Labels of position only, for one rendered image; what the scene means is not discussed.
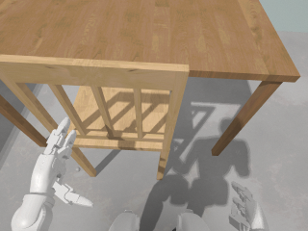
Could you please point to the right robot hand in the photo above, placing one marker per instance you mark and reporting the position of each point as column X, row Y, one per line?
column 252, row 217

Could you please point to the right robot shin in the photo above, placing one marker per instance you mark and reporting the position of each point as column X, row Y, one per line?
column 188, row 211

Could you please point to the table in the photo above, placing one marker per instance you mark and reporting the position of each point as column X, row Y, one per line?
column 223, row 39

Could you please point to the robot left forearm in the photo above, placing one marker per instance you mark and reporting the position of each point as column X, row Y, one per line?
column 35, row 213

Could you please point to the robot left thigh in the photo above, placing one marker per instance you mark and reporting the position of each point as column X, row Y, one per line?
column 126, row 222

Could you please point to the left robot hand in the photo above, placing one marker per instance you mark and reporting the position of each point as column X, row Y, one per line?
column 51, row 162

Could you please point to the chair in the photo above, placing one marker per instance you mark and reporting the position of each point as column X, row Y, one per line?
column 119, row 105

